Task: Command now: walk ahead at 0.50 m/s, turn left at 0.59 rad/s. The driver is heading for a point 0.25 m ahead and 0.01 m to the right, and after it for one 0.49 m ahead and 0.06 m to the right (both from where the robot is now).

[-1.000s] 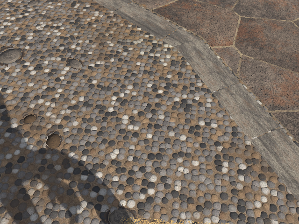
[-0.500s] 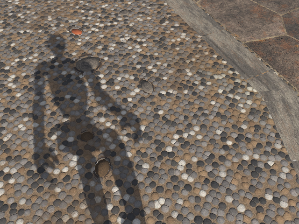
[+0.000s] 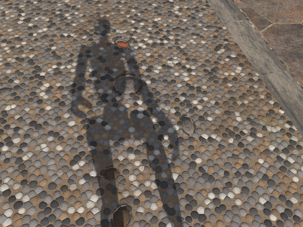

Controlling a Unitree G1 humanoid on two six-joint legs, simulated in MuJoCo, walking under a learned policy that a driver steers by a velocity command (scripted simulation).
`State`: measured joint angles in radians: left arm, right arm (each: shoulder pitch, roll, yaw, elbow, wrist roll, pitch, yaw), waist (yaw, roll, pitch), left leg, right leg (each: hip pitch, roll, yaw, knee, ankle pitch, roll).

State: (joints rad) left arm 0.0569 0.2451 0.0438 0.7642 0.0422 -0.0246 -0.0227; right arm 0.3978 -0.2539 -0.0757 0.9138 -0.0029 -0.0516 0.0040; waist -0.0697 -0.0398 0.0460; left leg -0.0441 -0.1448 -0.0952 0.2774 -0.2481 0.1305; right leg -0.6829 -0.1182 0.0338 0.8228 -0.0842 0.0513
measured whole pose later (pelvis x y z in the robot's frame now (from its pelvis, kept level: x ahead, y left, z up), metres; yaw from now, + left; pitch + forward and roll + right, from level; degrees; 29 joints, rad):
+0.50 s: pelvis +0.28 -0.04 +0.00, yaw +10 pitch +1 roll -1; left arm 0.41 0.23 0.04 0.91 0.01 -0.09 -0.02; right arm 0.14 -0.26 -0.03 0.79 -0.04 -0.03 0.04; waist 0.04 0.05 0.03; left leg -0.60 0.05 -0.03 0.83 -0.16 0.02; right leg -0.08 0.04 -0.08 0.26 -0.20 -0.05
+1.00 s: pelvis +0.39 +0.01 -0.01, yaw +10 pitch -1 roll +1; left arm 0.26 0.20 0.01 0.98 0.03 0.03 0.03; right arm 0.23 -0.18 0.00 0.96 -0.01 -0.01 -0.02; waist 0.01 -0.02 0.02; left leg -0.28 -0.06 0.07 0.43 -0.14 0.08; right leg -0.22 -0.03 0.01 0.51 -0.27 0.00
